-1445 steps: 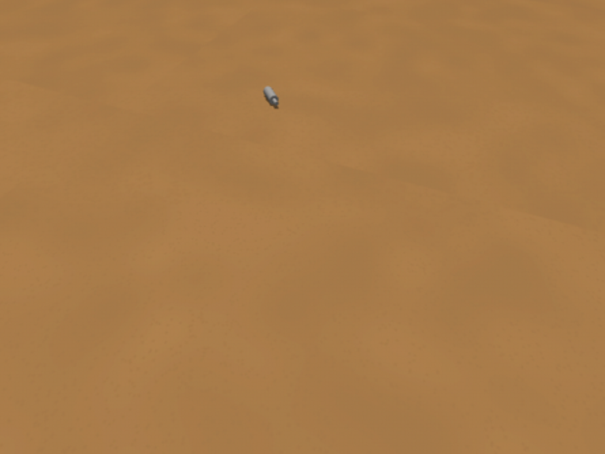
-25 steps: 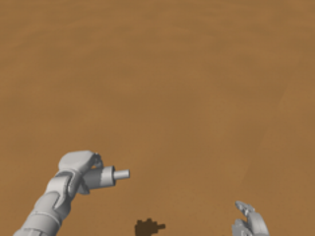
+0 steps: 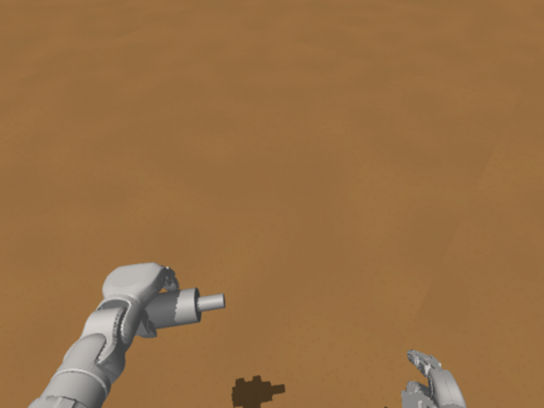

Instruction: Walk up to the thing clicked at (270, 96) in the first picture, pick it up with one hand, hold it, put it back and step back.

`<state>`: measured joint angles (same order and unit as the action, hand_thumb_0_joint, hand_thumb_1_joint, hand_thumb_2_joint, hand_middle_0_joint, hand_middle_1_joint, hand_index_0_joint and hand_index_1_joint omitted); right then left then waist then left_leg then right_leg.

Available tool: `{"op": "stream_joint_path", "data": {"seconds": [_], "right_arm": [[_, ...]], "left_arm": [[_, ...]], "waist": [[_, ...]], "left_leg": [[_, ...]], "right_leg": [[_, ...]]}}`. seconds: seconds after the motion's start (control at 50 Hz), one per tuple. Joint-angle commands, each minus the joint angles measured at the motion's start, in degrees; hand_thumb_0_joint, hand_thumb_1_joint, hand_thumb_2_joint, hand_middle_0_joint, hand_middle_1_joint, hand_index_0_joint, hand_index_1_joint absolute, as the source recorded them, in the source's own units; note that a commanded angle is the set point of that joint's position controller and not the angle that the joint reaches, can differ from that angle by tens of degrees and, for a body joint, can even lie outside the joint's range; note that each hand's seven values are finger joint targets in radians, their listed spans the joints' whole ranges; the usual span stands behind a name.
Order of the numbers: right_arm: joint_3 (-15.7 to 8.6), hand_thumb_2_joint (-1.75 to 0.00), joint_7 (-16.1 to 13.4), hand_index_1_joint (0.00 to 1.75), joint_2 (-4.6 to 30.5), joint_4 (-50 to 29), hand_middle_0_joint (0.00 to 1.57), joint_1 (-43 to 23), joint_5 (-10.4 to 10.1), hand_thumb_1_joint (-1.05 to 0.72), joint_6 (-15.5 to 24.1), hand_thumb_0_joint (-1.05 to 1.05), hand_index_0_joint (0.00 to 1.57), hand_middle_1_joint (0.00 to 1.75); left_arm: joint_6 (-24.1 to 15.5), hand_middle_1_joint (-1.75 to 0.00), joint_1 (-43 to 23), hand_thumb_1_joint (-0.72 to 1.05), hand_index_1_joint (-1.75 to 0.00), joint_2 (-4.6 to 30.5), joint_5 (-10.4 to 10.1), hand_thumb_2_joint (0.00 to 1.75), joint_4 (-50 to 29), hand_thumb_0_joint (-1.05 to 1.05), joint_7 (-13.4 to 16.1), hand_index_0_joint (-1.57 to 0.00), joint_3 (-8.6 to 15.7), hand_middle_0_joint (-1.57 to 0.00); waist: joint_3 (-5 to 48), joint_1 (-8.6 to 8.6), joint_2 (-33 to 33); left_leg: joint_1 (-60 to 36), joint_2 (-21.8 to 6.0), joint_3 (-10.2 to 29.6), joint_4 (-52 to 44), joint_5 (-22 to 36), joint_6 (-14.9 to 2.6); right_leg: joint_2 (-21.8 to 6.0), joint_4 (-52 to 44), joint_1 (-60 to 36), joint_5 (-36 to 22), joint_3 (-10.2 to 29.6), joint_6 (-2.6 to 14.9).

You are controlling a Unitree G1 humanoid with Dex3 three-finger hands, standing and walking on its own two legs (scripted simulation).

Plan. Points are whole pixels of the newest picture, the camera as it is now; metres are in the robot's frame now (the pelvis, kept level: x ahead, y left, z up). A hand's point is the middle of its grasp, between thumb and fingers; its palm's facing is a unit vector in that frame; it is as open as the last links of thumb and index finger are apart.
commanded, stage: crouch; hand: left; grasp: from above
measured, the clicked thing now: (175, 308) +0.30 +0.18 -0.08
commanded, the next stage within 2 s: lower in 1.70 s
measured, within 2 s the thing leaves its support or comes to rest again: neither
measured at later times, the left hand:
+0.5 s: hand (179, 341) +0.30 +0.21 -0.26, palm faces -0.40 +0.02 -0.91, open 8.6 cm
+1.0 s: hand (202, 360) +0.32 +0.20 -0.47, palm faces -0.44 -0.02 -0.90, open 8.7 cm
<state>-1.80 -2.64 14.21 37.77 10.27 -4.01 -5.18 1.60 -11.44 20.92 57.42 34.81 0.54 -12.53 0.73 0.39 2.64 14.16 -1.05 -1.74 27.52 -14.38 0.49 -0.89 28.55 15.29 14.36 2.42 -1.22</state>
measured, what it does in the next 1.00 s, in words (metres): lowers itself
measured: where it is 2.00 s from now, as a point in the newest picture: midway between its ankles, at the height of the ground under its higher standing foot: outside the picture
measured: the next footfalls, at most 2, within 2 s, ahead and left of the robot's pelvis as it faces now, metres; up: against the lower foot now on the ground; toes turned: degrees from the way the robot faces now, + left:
none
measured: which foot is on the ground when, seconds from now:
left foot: down 0.00-1.00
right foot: down 0.00-1.00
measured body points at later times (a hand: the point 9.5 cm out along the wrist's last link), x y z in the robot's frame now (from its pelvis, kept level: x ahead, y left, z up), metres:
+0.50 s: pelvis -0.05 +0.01 -0.13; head +0.07 +0.01 +0.30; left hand +0.32 +0.21 -0.20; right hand +0.04 -0.28 -0.26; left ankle +0.00 +0.13 -0.74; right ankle +0.01 -0.13 -0.74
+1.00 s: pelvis -0.07 +0.00 -0.30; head +0.12 +0.02 +0.10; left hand +0.34 +0.20 -0.42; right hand +0.02 -0.27 -0.44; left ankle +0.00 +0.13 -0.74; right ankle +0.01 -0.13 -0.74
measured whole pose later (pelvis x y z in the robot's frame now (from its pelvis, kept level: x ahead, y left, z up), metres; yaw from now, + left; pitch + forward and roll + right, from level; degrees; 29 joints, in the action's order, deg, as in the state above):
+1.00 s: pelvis -0.07 +0.00 -0.30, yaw +1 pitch +37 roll -3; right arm -2.9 1.7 13.2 43.8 7.3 5.3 3.5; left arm -1.6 -40.5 21.0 67.0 71.7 27.4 -3.9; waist 12.2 -8.1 2.0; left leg 110.9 -0.3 3.4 112.0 -38.1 1.0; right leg -0.2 110.4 109.4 37.9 0.0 -1.7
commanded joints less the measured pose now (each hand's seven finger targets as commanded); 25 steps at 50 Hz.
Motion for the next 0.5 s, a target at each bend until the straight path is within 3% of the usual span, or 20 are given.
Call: {"op": "stream_joint_path", "data": {"seconds": [0.0, 0.06, 0.08, 0.18, 0.22, 0.26, 0.3, 0.36, 0.38, 0.42, 0.48], "right_arm": [[-2.7, -0.91, 0.0, 0.3, 7.0, -7.0, 0.2, -3.6, 0.7, -0.9, 1.9, 0.0, 0.2, 0.3], [-3.1, -0.91, 0.4, 0.3, 7.2, -5.8, 0.2, -2.6, 1.3, -0.9, 1.8, 0.0, 0.2, 0.3], [-3.3, -0.91, 0.6, 0.3, 7.3, -5.2, 0.2, -1.9, 1.6, -0.9, 1.7, 0.0, 0.2, 0.3], [-5.2, -0.91, 1.8, 0.3, 8.1, -2.3, 0.2, 2.5, 2.9, -0.89, 2.8, 0.0, 0.2, 0.3], [-5.7, -0.91, 2.1, 0.3, 8.3, -1.9, 0.2, 3.6, 3.4, -0.9, 3.2, 0.0, 0.2, 0.3], [-6.0, -0.91, 2.2, 0.3, 8.3, -1.7, 0.2, 4.1, 3.9, -0.9, 3.7, 0.0, 0.2, 0.3], [-6.3, -0.91, 2.2, 0.3, 8.9, -1.2, 0.2, 4.4, 4.5, -0.9, 4.3, 0.0, 0.2, 0.3], [-6.9, -0.91, 2.0, 0.3, 9.4, -1.2, 0.2, 4.7, 5.1, -0.9, 4.9, 0.0, 0.2, 0.3], [-6.6, -0.91, 1.9, 0.3, 9.1, -1.1, 0.2, 4.6, 5.3, -0.9, 5.1, 0.0, 0.2, 0.3], [-6.8, -0.9, 1.7, 0.3, 9.7, -1.0, 0.2, 4.8, 5.8, -0.9, 5.6, 0.0, 0.2, 0.3], [-6.9, -0.9, 1.3, 0.3, 9.9, -0.8, 0.2, 5.0, 6.2, -0.9, 6.3, 0.0, 0.2, 0.3]], "left_arm": [[-1.6, -0.15, -16.1, 0.71, -0.24, 9.5, 2.1, 0.53, -5.5, 0.0, 5.3, -1.17, 5.0, -1.26], [-2.4, -0.15, -18.8, 0.73, -0.23, 9.0, 3.1, 0.5, -0.6, 0.0, 9.2, -1.19, 5.1, -1.27], [-2.4, -0.14, -19.8, 0.74, -0.23, 8.1, 3.9, 0.49, 1.8, 0.0, 10.4, -1.19, 4.1, -1.27], [-2.8, -0.13, -26.6, 0.74, -0.22, 3.9, 6.7, 0.51, 8.1, 0.0, 17.1, -1.19, 2.2, -1.27], [-2.8, -0.14, -27.0, 0.78, -0.21, 5.1, 8.0, 0.48, 12.1, 0.0, 19.7, -1.22, 3.9, -1.29], [-2.6, -0.14, -27.8, 0.81, -0.2, 3.6, 9.0, 0.46, 16.3, 0.0, 21.7, -1.24, 3.9, -1.3], [-2.4, -0.15, -28.9, 0.84, -0.21, 5.2, 9.9, 0.46, 18.4, 0.0, 23.6, -1.27, 5.7, -1.32], [-2.1, -0.16, -30.2, 0.86, -0.22, 6.3, 10.1, 0.47, 21.6, 0.0, 25.3, -1.28, 7.0, -1.33], [-2.1, -0.17, -31.4, 0.87, -0.23, 5.7, 10.3, 0.48, 21.9, 0.0, 25.5, -1.28, 6.6, -1.33], [-2.0, -0.17, -33.3, 0.88, -0.23, 6.8, 10.1, 0.48, 21.6, 0.0, 26.1, -1.29, 7.6, -1.34], [-1.7, -0.18, -36.9, 0.87, -0.24, 6.5, 9.1, 0.51, 20.0, 0.0, 26.6, -1.28, 7.5, -1.33]], "waist": [[10.2, -0.99, -5.6], [9.9, -2.11, -5.2], [10.3, -2.77, -4.9], [19.9, -4.09, -1.6], [22.1, -3.97, -1.5], [23.5, -4.45, -1.4], [26.6, -4.24, 0.0], [29.7, -4.06, 0.5], [30.0, -4.9, 0.5], [32.7, -4.72, 1.4], [37.2, -5.92, 2.5]], "left_leg": [[-2.6, 2.6, -0.7, -0.2, 11.4, -1.3], [1.3, 2.5, -0.6, 2.5, 8.6, -1.16], [2.3, 2.5, -0.5, 3.8, 8.1, -1.09], [10.2, 1.7, -0.1, 17.0, 10.3, -0.45], [16.6, 1.7, 0.0, 22.6, 9.7, -0.56], [22.5, 1.6, 0.3, 27.3, 8.0, -0.57], [27.2, 1.6, 0.7, 31.8, 6.5, -0.58], [35.1, 1.8, 1.0, 37.2, 1.2, -0.66], [38.7, 1.8, 1.2, 38.9, -0.8, -0.83], [42.6, 1.5, 2.3, 41.9, -4.8, -0.75], [47.1, 1.4, 3.0, 45.9, -9.4, -0.74]], "right_leg": [[1.6, -3.2, 0.5, -10.4, -2.1, 1.12], [1.5, -0.8, 4.2, -8.1, -2.2, 1.25], [1.5, 0.5, 5.4, -7.7, -2.1, 1.35], [2.0, 13.2, 17.1, -9.3, -2.4, 2.01], [2.0, 18.4, 21.0, -8.9, -2.6, 2.21], [2.2, 23.0, 26.6, -7.1, -2.9, 2.43], [2.4, 27.7, 32.0, -5.1, -3.4, 2.65], [2.3, 33.9, 38.6, -0.7, -3.9, 2.99], [2.3, 35.9, 40.8, 0.7, -4.0, 3.02], [2.2, 40.2, 46.4, 4.1, -4.3, 3.19], [1.8, 44.6, 51.3, 7.5, -4.4, 3.12]]}}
